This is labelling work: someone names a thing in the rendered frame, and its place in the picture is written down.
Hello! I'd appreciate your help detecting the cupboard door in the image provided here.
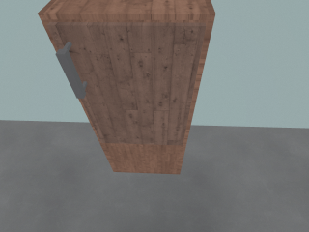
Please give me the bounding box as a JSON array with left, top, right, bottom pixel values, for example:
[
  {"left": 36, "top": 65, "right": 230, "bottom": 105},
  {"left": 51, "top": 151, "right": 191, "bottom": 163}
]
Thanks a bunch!
[{"left": 46, "top": 22, "right": 207, "bottom": 146}]

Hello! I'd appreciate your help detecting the handle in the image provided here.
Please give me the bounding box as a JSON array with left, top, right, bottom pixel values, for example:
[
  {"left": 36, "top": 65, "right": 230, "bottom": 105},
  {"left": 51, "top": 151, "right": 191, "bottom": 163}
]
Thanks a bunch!
[{"left": 55, "top": 42, "right": 88, "bottom": 99}]

